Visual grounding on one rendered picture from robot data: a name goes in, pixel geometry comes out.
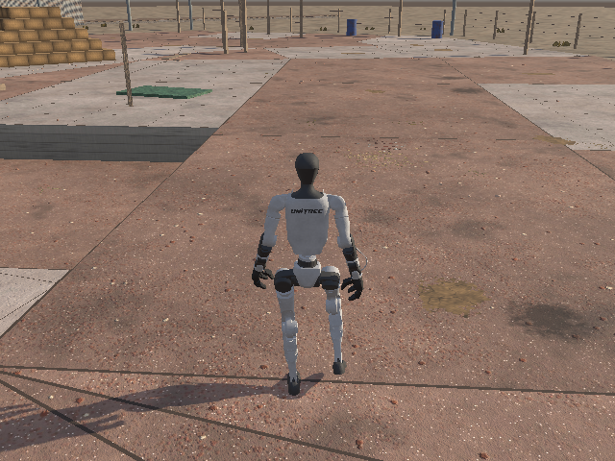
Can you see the right robot upper arm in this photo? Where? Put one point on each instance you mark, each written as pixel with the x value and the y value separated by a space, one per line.
pixel 338 204

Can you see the left robot forearm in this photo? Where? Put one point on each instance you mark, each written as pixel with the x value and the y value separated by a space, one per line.
pixel 262 256

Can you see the left robot hand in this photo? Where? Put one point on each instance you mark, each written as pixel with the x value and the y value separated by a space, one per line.
pixel 263 275

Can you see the left robot foot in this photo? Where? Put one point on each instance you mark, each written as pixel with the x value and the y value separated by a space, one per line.
pixel 294 387

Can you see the left robot thigh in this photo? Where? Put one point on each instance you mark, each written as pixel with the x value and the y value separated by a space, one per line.
pixel 284 285

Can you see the right robot hand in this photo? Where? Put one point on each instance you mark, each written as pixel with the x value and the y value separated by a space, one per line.
pixel 357 285

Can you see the left robot upper arm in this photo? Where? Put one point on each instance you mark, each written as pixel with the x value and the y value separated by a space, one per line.
pixel 272 219

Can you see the right robot forearm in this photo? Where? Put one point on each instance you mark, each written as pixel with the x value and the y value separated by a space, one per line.
pixel 352 260

